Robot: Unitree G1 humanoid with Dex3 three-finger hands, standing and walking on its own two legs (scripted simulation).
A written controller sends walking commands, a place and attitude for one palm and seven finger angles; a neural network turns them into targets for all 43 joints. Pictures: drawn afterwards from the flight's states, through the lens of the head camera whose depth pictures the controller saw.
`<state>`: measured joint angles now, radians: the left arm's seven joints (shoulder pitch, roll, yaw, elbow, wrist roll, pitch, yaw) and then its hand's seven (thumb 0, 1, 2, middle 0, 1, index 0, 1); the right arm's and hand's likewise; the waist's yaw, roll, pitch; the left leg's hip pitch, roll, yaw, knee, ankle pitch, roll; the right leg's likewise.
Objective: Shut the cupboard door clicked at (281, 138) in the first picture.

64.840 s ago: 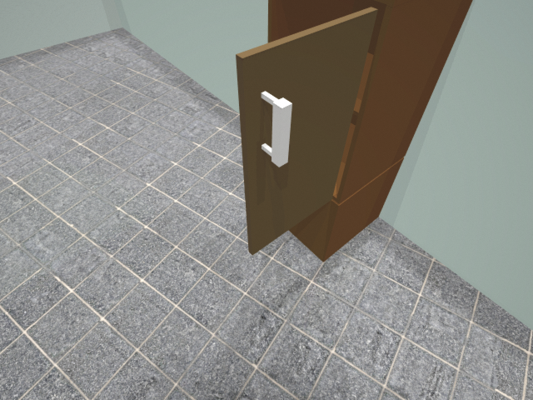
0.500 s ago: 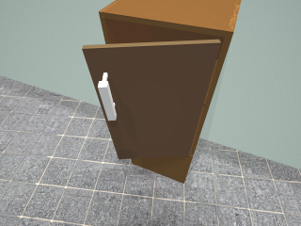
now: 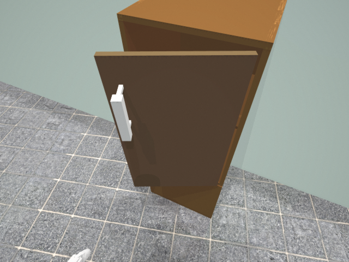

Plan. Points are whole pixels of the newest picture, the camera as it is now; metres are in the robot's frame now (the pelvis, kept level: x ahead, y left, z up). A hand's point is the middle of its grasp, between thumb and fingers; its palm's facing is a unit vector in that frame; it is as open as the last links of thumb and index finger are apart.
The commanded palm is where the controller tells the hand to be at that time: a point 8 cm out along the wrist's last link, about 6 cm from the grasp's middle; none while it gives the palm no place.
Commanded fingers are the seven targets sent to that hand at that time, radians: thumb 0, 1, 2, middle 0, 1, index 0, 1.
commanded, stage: raise the hand and make a fist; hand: left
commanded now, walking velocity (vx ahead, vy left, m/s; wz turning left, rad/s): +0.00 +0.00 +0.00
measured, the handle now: (123, 113) +0.43 +0.16 +0.11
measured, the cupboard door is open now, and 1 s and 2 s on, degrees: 25 25 25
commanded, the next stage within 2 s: bring the fist close to the handle in 1.82 s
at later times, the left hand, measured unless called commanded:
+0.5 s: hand (92, 248) +0.15 +0.18 +0.00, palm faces +0.08 -1.00 -0.05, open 5.3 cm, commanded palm +0.13 +0.23 +0.00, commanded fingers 0.00 0.90 0.90 -0.75 -0.90 -0.75 -0.90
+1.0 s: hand (76, 226) +0.18 +0.21 +0.05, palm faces +0.07 -1.00 -0.05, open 3.3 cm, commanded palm +0.15 +0.26 +0.06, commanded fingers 0.00 0.90 0.90 -1.21 -1.40 -1.21 -1.40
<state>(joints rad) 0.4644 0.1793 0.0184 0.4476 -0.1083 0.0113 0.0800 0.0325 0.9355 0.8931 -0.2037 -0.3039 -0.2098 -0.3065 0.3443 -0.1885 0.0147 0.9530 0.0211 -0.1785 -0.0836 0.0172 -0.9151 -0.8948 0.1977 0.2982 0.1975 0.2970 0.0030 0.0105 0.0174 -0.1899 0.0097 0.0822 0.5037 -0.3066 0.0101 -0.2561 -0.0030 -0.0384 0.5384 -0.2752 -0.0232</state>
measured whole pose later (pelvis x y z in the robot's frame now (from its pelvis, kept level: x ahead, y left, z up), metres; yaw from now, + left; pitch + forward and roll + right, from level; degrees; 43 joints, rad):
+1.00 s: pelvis -0.02 +0.02 -0.04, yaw +3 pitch +6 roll -2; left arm 0.46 0.25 0.13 -0.23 -0.27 -0.24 -0.18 0.02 0.90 0.90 -1.03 -1.21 -1.04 -1.21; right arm 0.28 -0.27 0.02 0.51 0.03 -0.24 -0.06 0.02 -0.90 -0.90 0.20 0.30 0.20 0.30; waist 0.01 0.03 -0.08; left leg -0.56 0.00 0.01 0.92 -0.47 0.03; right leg -0.56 -0.02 -0.10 0.86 -0.40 -0.01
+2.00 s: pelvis -0.02 +0.00 -0.01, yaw +3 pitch -1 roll -1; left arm 0.27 0.25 0.18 -0.18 -0.28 -0.03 -0.21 0.02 0.90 0.90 -1.30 -1.50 -1.30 -1.50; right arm 0.25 -0.25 0.07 0.59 0.04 -0.26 -0.08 0.02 -0.90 -0.90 0.20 0.30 0.20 0.30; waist 0.04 0.05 -0.03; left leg -0.30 0.00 0.01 0.66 -0.35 0.02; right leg -0.31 -0.01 -0.10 0.63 -0.31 -0.02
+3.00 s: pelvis -0.01 +0.00 -0.01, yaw +1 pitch +1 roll +0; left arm -0.27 0.12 0.01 0.23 -0.14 0.03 0.05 0.02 0.90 0.90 -1.30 -1.50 -1.30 -1.50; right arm 0.22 -0.23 0.06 0.62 0.03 -0.09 -0.04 0.02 -0.90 -0.90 0.20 0.30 0.20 0.30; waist 0.00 0.03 -0.02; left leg -0.28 0.01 0.04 0.61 -0.34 0.01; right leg -0.33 -0.01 -0.06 0.61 -0.30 -0.03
